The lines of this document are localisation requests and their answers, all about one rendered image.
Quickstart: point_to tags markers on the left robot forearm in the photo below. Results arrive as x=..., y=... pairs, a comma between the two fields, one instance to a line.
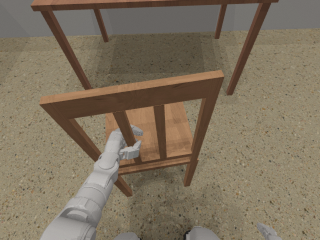
x=90, y=199

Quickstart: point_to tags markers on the chair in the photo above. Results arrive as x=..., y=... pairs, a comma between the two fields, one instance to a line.
x=154, y=106

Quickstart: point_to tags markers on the left robot hand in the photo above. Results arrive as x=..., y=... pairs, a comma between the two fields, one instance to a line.
x=116, y=144

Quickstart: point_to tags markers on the robot right thigh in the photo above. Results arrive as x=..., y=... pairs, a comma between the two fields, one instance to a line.
x=200, y=233

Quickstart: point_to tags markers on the left robot upper arm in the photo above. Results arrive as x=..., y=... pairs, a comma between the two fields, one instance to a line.
x=64, y=228

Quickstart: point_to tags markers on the table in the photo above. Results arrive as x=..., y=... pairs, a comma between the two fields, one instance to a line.
x=46, y=7

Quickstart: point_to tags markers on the right robot hand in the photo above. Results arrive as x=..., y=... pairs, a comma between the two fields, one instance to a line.
x=268, y=232

